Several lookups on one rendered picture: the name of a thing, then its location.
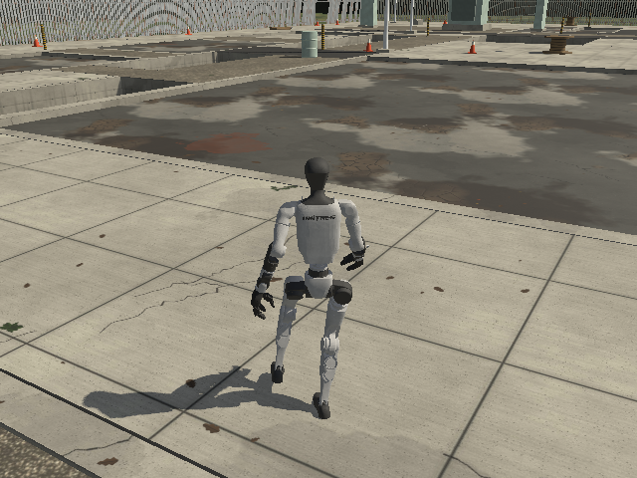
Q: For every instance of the robot left upper arm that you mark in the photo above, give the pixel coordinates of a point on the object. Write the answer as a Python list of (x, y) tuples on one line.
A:
[(286, 212)]

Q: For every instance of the right robot thigh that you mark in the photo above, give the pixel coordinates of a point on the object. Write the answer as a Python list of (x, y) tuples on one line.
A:
[(336, 308)]

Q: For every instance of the right robot forearm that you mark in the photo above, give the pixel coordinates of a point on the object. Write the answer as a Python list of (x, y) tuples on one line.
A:
[(358, 255)]

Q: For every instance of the robot right foot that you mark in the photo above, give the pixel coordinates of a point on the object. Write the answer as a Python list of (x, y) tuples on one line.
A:
[(323, 410)]

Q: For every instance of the left robot forearm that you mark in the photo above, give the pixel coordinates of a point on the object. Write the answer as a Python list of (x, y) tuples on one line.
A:
[(267, 272)]

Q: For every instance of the robot right hand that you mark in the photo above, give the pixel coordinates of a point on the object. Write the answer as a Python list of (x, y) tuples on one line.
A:
[(348, 259)]

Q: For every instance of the robot right upper arm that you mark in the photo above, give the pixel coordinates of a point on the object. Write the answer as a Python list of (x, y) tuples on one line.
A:
[(348, 210)]

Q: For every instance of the robot left hand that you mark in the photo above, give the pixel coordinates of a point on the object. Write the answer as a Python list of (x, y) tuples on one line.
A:
[(256, 303)]

